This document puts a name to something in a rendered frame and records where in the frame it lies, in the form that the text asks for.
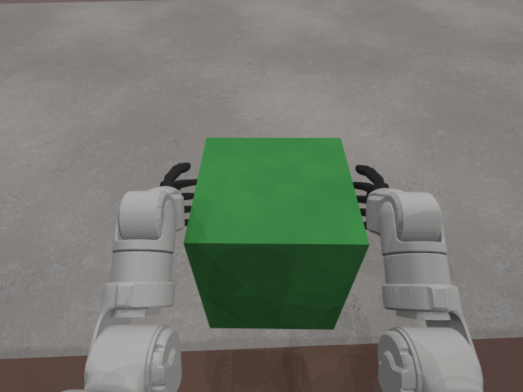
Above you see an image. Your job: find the robot right hand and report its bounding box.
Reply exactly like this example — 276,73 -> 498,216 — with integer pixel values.
353,165 -> 389,229

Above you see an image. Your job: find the robot left hand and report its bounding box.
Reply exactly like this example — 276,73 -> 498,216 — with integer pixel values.
160,163 -> 198,226

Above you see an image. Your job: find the carton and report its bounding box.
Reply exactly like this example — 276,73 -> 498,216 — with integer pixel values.
184,138 -> 369,330

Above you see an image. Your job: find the right robot upper arm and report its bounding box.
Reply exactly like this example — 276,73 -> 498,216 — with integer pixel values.
378,327 -> 484,392

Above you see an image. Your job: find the right robot forearm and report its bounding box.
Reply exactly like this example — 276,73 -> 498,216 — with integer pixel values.
366,188 -> 483,388

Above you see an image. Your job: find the left robot upper arm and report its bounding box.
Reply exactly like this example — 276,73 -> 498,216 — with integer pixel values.
61,324 -> 182,392

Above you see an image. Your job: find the left robot forearm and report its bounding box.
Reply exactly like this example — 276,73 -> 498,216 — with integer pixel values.
84,186 -> 185,387

